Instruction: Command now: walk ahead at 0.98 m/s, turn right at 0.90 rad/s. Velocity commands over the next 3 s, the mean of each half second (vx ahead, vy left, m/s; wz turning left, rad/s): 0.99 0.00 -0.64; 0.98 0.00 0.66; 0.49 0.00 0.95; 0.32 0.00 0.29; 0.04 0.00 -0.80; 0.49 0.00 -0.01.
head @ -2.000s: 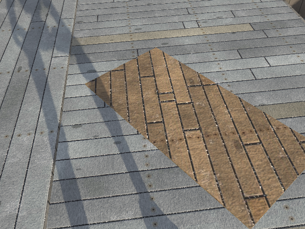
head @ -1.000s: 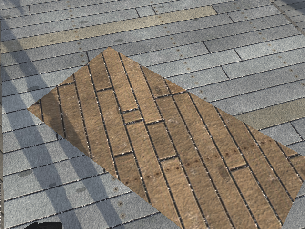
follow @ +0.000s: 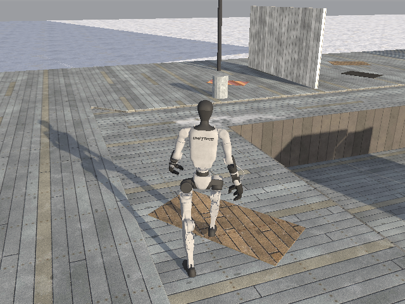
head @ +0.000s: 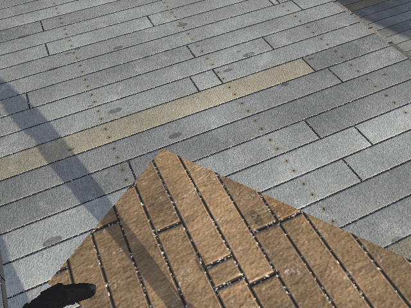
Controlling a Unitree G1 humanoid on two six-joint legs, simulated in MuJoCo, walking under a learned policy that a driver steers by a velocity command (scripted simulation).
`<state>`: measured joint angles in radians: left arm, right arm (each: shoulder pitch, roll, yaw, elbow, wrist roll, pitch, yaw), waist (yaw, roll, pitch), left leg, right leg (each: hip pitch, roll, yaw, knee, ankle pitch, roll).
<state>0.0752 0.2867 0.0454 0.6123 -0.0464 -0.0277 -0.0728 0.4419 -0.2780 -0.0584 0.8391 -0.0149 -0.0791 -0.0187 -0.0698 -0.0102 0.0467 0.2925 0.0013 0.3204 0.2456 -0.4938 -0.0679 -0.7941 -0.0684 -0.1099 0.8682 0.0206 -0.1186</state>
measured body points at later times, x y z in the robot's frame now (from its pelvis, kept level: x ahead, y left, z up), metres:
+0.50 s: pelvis +0.43 -0.03 +0.02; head +0.46 -0.05 +0.47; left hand +0.54 +0.23 -0.09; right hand +0.61 -0.32 -0.04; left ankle +0.67 +0.02 -0.68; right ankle +0.21 -0.04 -0.70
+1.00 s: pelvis +0.91 -0.10 +0.01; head +0.94 -0.09 +0.46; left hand +1.22 +0.09 +0.01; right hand +0.84 -0.37 -0.11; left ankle +0.67 +0.00 -0.69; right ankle +1.08 -0.24 -0.71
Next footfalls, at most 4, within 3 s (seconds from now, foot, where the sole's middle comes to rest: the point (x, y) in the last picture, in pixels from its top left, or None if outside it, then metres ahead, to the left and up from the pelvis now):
0.06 right None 0.25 -0.05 -0.74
0.54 left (211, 238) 0.70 -0.01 -0.74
0.98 right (259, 142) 1.12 -0.24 -0.74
1.40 left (183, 125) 1.25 0.07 -0.74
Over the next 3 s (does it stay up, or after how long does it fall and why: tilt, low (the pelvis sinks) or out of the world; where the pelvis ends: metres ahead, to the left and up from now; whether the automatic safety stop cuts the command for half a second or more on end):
stays up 1.62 0.07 0.03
